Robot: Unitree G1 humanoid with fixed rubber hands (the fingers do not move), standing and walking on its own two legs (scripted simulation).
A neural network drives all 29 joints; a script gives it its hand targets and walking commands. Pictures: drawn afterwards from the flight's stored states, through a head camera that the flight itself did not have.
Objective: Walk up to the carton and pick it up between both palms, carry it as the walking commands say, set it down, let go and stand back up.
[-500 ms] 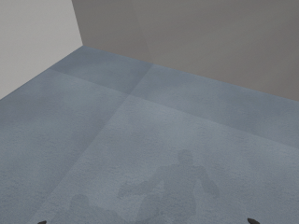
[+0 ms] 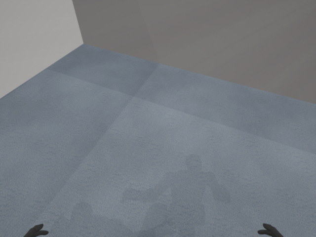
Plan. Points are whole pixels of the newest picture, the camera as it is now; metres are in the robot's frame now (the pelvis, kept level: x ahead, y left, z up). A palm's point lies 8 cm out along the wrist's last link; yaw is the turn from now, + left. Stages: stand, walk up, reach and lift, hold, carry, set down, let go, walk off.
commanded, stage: walk up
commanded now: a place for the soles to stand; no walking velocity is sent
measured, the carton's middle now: out of the picture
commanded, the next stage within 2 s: none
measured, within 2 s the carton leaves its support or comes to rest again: neither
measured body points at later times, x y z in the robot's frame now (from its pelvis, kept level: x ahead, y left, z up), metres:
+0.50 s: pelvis -0.01 -0.06 +0.00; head +0.00 -0.06 +0.45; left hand +0.16 +0.26 -0.07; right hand +0.10 -0.40 -0.09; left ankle +0.00 +0.03 -0.74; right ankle +0.03 -0.15 -0.74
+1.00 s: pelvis -0.04 -0.14 -0.01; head -0.01 -0.15 +0.44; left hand +0.24 +0.11 -0.08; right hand -0.05 -0.53 -0.08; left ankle +0.00 +0.02 -0.72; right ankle -0.04 -0.28 -0.74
